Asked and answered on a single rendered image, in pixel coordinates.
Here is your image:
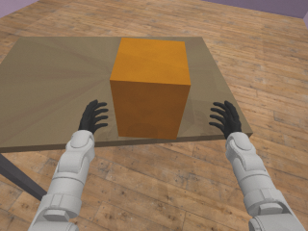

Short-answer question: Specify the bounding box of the robot left upper arm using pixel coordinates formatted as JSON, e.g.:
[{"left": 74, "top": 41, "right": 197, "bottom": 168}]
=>
[{"left": 30, "top": 221, "right": 79, "bottom": 231}]

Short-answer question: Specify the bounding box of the left robot forearm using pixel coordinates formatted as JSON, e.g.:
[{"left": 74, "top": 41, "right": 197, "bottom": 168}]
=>
[{"left": 27, "top": 130, "right": 95, "bottom": 231}]

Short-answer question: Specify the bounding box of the left robot hand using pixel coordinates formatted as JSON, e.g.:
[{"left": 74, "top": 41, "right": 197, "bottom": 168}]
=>
[{"left": 78, "top": 99, "right": 109, "bottom": 135}]

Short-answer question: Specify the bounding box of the table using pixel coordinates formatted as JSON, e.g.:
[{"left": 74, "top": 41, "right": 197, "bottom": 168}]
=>
[{"left": 0, "top": 37, "right": 253, "bottom": 201}]

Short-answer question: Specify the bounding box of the carton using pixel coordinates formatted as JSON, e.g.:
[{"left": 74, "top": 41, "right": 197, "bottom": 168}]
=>
[{"left": 110, "top": 38, "right": 191, "bottom": 140}]

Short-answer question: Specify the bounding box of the robot right upper arm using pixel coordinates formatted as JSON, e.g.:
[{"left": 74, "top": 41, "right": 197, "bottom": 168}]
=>
[{"left": 248, "top": 213, "right": 303, "bottom": 231}]

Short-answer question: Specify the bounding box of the right robot forearm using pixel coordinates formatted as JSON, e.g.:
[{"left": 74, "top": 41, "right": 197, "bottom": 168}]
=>
[{"left": 225, "top": 132, "right": 306, "bottom": 231}]

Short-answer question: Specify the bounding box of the right robot hand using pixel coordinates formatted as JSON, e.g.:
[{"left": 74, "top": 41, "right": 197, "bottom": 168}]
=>
[{"left": 209, "top": 100, "right": 242, "bottom": 140}]

